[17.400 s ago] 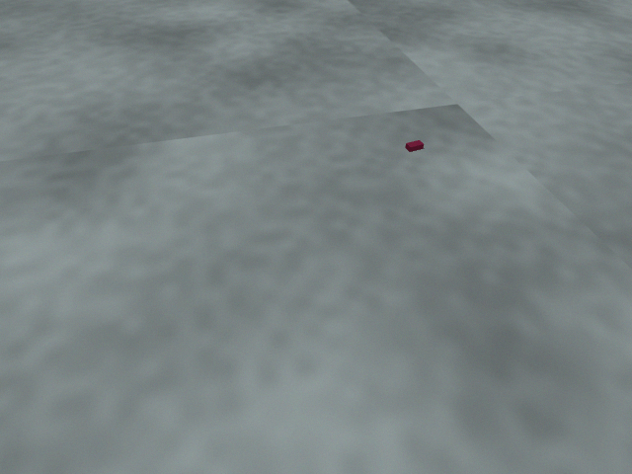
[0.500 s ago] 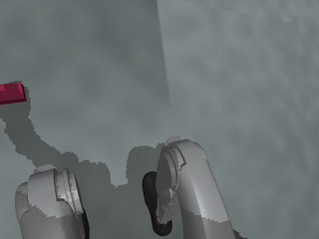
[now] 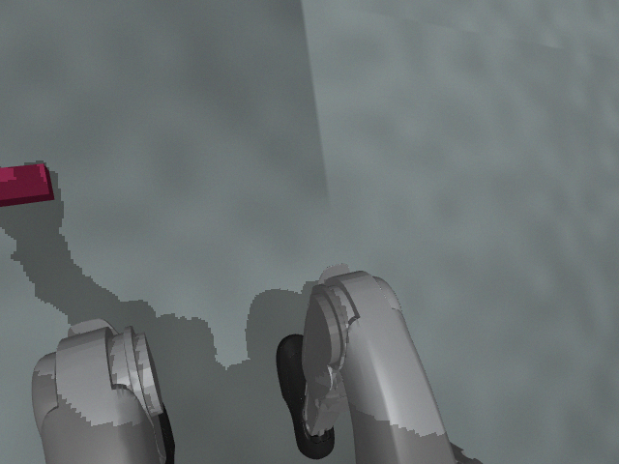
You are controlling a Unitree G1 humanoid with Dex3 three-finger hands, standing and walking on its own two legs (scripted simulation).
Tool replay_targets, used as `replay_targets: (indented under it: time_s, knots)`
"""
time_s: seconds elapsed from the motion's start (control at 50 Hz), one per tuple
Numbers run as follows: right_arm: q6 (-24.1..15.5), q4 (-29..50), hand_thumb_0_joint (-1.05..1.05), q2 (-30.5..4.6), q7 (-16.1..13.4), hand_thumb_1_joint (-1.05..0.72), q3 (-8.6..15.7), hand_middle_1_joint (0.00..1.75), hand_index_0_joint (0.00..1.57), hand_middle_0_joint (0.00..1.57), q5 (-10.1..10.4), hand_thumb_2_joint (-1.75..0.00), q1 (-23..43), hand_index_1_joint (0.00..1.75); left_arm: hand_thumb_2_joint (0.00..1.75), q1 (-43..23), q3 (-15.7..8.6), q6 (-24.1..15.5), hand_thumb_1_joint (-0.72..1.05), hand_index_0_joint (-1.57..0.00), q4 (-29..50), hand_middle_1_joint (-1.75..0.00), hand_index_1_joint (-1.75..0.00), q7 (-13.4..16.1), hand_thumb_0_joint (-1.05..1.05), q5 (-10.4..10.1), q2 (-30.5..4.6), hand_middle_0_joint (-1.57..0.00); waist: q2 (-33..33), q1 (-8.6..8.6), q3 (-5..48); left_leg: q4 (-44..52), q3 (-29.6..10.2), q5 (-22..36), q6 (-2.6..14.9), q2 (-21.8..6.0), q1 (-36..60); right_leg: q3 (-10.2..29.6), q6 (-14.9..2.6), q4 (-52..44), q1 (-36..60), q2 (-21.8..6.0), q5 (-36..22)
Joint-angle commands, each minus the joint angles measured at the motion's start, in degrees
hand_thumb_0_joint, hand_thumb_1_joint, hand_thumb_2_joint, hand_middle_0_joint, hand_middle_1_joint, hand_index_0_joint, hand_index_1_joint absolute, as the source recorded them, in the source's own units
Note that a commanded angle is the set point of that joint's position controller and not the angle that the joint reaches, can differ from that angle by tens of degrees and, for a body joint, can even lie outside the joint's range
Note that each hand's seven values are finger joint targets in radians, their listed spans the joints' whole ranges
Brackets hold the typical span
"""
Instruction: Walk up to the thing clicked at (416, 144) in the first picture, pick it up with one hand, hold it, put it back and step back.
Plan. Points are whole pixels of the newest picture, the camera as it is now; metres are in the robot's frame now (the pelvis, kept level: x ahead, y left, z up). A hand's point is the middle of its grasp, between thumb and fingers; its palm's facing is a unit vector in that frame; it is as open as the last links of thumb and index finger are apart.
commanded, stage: rise first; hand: left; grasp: from above
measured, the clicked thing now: (12, 186) +0.52 +0.30 -0.30
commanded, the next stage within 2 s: approach in 0.30 s
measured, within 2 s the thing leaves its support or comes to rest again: neither
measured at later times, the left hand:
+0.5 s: hand out of the picture +0.47 +0.33 -0.18, palm faces -0.47 -0.07 -0.88, open 12.9 cm
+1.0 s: hand out of the picture +0.52 +0.28 -0.18, palm faces -0.46 -0.06 -0.89, open 12.5 cm
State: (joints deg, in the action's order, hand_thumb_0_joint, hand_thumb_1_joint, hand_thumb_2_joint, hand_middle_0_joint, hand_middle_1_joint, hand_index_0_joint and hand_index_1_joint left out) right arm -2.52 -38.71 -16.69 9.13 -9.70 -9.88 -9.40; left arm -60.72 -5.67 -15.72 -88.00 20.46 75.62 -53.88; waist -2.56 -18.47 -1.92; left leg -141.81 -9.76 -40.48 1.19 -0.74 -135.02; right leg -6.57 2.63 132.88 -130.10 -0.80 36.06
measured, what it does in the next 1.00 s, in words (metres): stands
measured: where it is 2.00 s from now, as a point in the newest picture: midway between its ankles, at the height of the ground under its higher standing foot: (237, 448)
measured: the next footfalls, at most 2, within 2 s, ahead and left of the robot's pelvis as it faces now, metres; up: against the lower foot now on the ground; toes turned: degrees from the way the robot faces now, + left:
none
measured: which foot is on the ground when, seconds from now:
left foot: down 0.00-1.00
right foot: down 0.00-1.00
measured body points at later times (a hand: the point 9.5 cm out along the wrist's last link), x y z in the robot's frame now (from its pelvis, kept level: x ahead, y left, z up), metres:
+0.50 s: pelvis +0.00 +0.00 +0.00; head +0.25 +0.10 +0.36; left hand +0.49 +0.33 -0.13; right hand +0.04 -0.27 -0.08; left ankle +0.07 +0.12 -0.28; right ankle +0.12 -0.13 -0.28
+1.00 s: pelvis +0.00 -0.01 +0.00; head +0.27 +0.07 +0.35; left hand +0.54 +0.28 -0.13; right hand +0.00 -0.26 -0.07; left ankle +0.07 +0.12 -0.28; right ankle +0.12 -0.13 -0.28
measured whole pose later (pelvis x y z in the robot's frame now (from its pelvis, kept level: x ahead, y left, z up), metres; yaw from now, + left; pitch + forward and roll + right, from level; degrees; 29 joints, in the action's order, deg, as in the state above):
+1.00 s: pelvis +0.00 -0.01 +0.00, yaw +0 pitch +34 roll -11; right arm -2.2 -36.0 -17.6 7.8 -13.1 -8.3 -12.4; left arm -66.5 -4.9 -8.1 -90.0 20.1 74.2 -52.4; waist -1.2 -23.3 -3.4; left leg -140.8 -9.9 -40.4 0.5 -1.6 -135.0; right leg -6.6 2.2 132.0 -131.4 0.1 35.0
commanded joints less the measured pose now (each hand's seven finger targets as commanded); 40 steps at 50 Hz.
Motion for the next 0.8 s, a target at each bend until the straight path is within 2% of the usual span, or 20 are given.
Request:
replay_targets:
  time_s: [0.0,0.02,0.1,0.14,0.2,0.24,0.32,0.36,0.38,0.4,0.44,0.48,0.54,0.6,0.62,0.66,0.68,0.7,0.74,0.78]
  knots:
    - [0.2,-0.1,0.00,-16.5,-0.6,-0.90,5.2,0.30,0.20,0.20,0.3,-0.90,-12.8,0.30,0.87,-18.4,-1.4,-0.5,-0.37,-0.22,11.2,-0.85,-0.85,2.3,0.00,-0.9,-14.5,-0.22,25.5,-0.47,39.7,16.1,4.6,12.8,-0.33,0.5,31.8,-4.4,-4.50,-10.7,19.1,2.6,-11.7]
    - [0.1,-0.2,0.00,-16.5,-0.5,-0.90,5.3,0.30,0.20,0.20,0.4,-0.90,-13.0,0.30,0.88,-16.3,-1.2,-0.1,-0.37,-0.22,8.4,-0.85,-0.85,2.3,0.00,-0.8,-13.6,-0.22,25.4,-0.73,38.0,16.1,4.5,12.8,-0.43,0.6,31.4,-4.5,-4.62,-10.2,18.0,2.5,-11.5]
    - [-0.1,0.0,0.00,-16.7,-0.7,-0.90,5.2,0.30,0.20,0.20,0.5,-0.90,-12.8,0.30,0.87,-17.9,-1.1,-0.2,-0.36,-0.23,8.7,-0.82,-0.83,2.3,0.00,-0.5,-14.2,-0.24,24.8,-1.14,36.3,15.8,4.6,10.9,-0.20,0.5,30.2,-4.4,-4.67,-10.9,17.0,2.5,-10.0]
    - [-0.2,-0.2,0.00,-16.6,-0.6,-0.90,5.2,0.30,0.20,0.20,0.4,-0.90,-13.1,0.30,0.86,-16.6,-1.1,-0.1,-0.34,-0.24,8.5,-0.82,-0.82,2.4,0.00,-0.5,-13.7,-0.25,25.4,-0.50,36.7,16.4,4.5,11.9,-0.44,0.5,31.2,-4.5,-4.72,-10.7,17.2,2.5,-10.7]
    - [-0.1,0.0,0.00,-16.7,-0.7,-0.90,5.2,0.30,0.20,0.20,0.3,-0.90,-13.4,0.30,0.84,-18.7,-1.4,-0.2,-0.32,-0.27,10.3,-0.78,-0.79,2.3,0.00,-0.9,-14.1,-0.27,26.0,-0.87,38.1,16.5,4.6,12.1,-0.46,0.6,31.8,-4.5,-4.49,-10.8,17.8,2.3,-11.0]
    - [-0.2,0.2,0.00,-17.0,-0.7,-0.89,5.3,0.30,0.20,0.20,0.4,-0.90,-13.0,0.30,0.84,-17.5,-1.0,0.0,-0.32,-0.26,8.6,-0.80,-0.80,1.9,0.00,-0.9,-13.6,-0.27,25.6,-1.03,36.5,16.5,4.3,11.5,-0.47,0.5,31.1,-4.8,-4.62,-10.6,16.3,2.3,-10.3]
    - [0.1,-0.1,0.00,-16.4,-0.7,-0.89,5.2,0.30,0.20,0.20,0.5,-0.90,-13.4,0.30,0.83,-17.4,-1.0,-0.2,-0.31,-0.26,9.5,-0.80,-0.80,2.1,0.00,-0.9,-13.8,-0.27,24.9,-0.53,38.7,16.1,4.9,12.5,-0.21,0.7,30.7,-4.5,-4.47,-10.9,18.8,2.6,-11.4]
    - [0.0,-0.1,0.00,-16.2,-0.6,-0.89,5.1,0.30,0.20,0.20,0.5,-0.90,-13.6,0.30,0.82,-16.7,-0.4,0.0,-0.30,-0.28,7.6,-0.78,-0.78,1.9,0.00,-1.1,-12.6,-0.28,24.7,-1.22,37.0,16.0,5.2,12.1,-0.10,0.7,29.8,-4.4,-4.42,-10.9,18.8,2.6,-11.2]
    - [0.0,-0.2,0.00,-16.6,-0.6,-0.90,5.2,0.30,0.20,0.20,0.5,-0.90,-13.7,0.30,0.90,-18.5,-0.8,-0.2,-0.38,-0.25,9.8,-0.74,-0.78,2.0,0.00,-1.3,-13.6,-0.29,24.0,-1.20,38.2,15.8,5.0,12.1,0.01,0.7,29.7,-4.5,-4.42,-11.3,19.0,2.6,-11.1]
    - [0.1,0.0,0.00,-16.5,-0.7,-0.90,5.2,0.30,0.20,0.20,0.7,-0.89,-13.3,0.30,0.85,-17.2,-0.6,-0.2,-0.34,-0.25,9.2,-0.82,-0.85,2.0,0.00,-0.9,-13.7,-0.25,23.7,-0.60,38.4,15.5,5.1,11.8,0.10,0.7,29.2,-4.4,-4.49,-11.2,19.1,2.7,-10.9]
    - [-0.1,0.0,0.00,-16.6,-0.6,-0.90,5.4,0.30,0.20,0.20,0.5,-0.89,-14.1,0.30,0.83,-17.0,-0.5,-0.1,-0.33,-0.26,9.6,-0.86,-0.86,1.9,0.00,-1.1,-12.2,-0.25,23.9,-1.39,37.1,15.4,5.3,12.4,-0.07,0.9,29.3,-4.4,-4.55,-11.4,18.9,2.5,-11.3]
    - [-0.2,-0.2,0.00,-16.4,-0.7,-0.90,5.7,0.30,0.20,0.20,0.6,-0.89,-14.1,0.30,0.82,-20.3,0.2,-0.3,-0.32,-0.26,12.7,-0.86,-0.85,1.9,0.00,-1.4,-11.1,-0.25,25.4,-1.49,39.3,16.1,4.8,12.2,-0.33,0.5,31.5,-4.7,-4.68,-11.2,17.7,2.6,-11.1]
    - [-0.4,-0.3,0.00,-16.3,-0.8,-0.90,5.7,0.30,0.20,0.20,0.7,-0.89,-14.8,0.30,0.84,-24.4,2.1,0.0,-0.34,-0.24,13.3,-0.89,-0.88,2.5,0.00,-1.3,-8.3,-0.23,27.1,-3.41,39.7,16.6,4.1,11.6,-0.56,0.4,32.5,-5.1,-4.69,-10.8,16.6,2.5,-11.3]
    - [-0.7,-0.8,0.00,-16.5,-1.0,-0.90,5.2,0.30,0.20,0.20,0.4,-0.89,-15.3,0.30,0.83,-28.2,4.1,1.3,-0.32,-0.27,10.3,-0.86,-0.85,2.9,0.00,-0.9,-5.5,-0.26,27.0,-5.68,37.3,16.6,3.9,10.9,-0.54,0.4,32.7,-5.3,-4.65,-11.0,14.6,2.5,-11.1]
    - [-0.7,-1.0,0.00,-16.6,-1.2,-0.90,5.1,0.30,0.20,0.20,0.5,-0.89,-15.4,0.30,0.83,-29.2,3.8,1.7,-0.31,-0.27,9.7,-0.86,-0.85,3.1,0.00,-0.4,-7.0,-0.26,27.2,-5.09,38.2,16.7,4.1,10.9,-0.51,0.4,32.7,-5.1,-4.75,-11.1,15.1,2.7,-11.1]
    - [-1.0,-0.8,0.00,-16.7,-1.1,-0.90,4.5,0.30,0.20,0.20,0.2,-0.89,-15.3,0.30,0.81,-27.7,4.3,3.1,-0.30,-0.28,4.6,-0.86,-0.85,3.3,0.00,0.1,-6.8,-0.27,26.4,-5.59,35.3,16.3,4.5,11.0,-0.40,0.5,31.2,-4.9,-4.70,-11.1,15.0,2.6,-11.3]
    - [-0.9,-0.8,0.00,-16.9,-1.3,-0.90,4.1,0.30,0.20,0.20,0.1,-0.89,-15.6,0.30,0.82,-29.5,3.7,3.5,-0.31,-0.28,5.3,-0.84,-0.84,3.7,0.00,0.3,-8.0,-0.28,26.5,-5.65,36.2,16.3,4.7,11.6,-0.27,0.6,30.4,-4.9,-4.59,-11.3,16.3,2.6,-11.9]
    - [-0.9,-0.4,0.00,-16.8,-1.3,-0.90,3.8,0.30,0.20,0.20,0.1,-0.89,-15.6,0.30,0.81,-28.9,4.2,4.3,-0.30,-0.29,3.2,-0.83,-0.83,3.7,0.00,0.5,-7.2,-0.29,26.4,-5.81,36.3,16.3,4.7,12.0,-0.30,0.7,30.8,-4.9,-4.75,-11.1,16.3,2.7,-12.1]
    - [-0.9,0.3,0.00,-17.0,-1.4,-0.90,3.1,0.30,0.20,0.20,0.2,-0.89,-15.7,0.30,0.80,-27.7,3.7,5.6,-0.28,-0.31,1.5,-0.82,-0.82,3.9,0.00,0.8,-9.0,-0.30,26.3,-5.46,37.8,15.6,5.2,14.0,-0.02,0.6,30.2,-4.7,-4.56,-11.2,18.9,2.8,-13.9]
    - [-0.9,1.3,0.00,-17.5,-1.5,-0.90,2.6,0.30,0.20,0.20,0.8,-0.89,-15.3,0.30,0.79,-26.4,2.6,6.9,-0.27,-0.31,0.7,-0.81,-0.80,3.9,0.00,0.3,-10.9,-0.31,26.1,-4.72,37.1,16.4,5.2,15.1,-0.05,0.7,29.8,-4.4,-4.65,-11.0,19.3,2.6,-14.4]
